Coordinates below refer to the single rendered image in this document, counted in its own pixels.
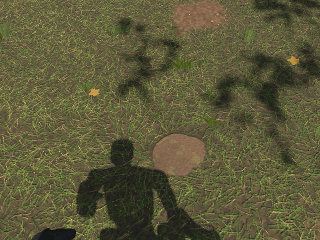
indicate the left robot hand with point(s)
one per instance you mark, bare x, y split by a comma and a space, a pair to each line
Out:
56, 234

